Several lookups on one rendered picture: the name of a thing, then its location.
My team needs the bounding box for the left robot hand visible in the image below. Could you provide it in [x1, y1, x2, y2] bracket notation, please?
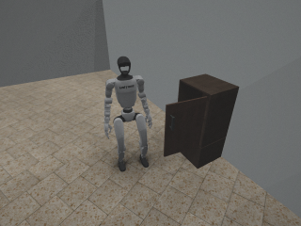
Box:
[145, 114, 152, 129]

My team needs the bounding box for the cupboard door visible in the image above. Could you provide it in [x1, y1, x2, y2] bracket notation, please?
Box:
[164, 96, 208, 157]

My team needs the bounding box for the robot right foot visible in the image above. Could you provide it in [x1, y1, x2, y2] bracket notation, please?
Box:
[118, 160, 126, 172]

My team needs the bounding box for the robot foot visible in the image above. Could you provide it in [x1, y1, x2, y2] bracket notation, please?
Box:
[118, 160, 126, 172]
[139, 155, 149, 168]

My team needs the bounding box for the robot left foot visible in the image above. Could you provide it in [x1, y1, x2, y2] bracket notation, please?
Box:
[139, 155, 149, 168]

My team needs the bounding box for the handle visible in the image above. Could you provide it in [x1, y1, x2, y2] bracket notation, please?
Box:
[169, 115, 175, 131]

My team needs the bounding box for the left robot upper arm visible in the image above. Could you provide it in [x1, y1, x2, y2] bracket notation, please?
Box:
[135, 75, 146, 99]

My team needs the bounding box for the right robot upper arm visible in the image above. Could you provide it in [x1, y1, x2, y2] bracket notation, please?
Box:
[105, 78, 116, 105]

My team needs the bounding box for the right robot forearm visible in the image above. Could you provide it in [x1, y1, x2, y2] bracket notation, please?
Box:
[103, 98, 111, 123]

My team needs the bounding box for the left robot forearm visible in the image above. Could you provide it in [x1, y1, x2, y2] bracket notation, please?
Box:
[140, 91, 150, 115]

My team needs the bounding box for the right robot hand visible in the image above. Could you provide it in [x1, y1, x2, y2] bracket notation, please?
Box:
[103, 122, 112, 139]

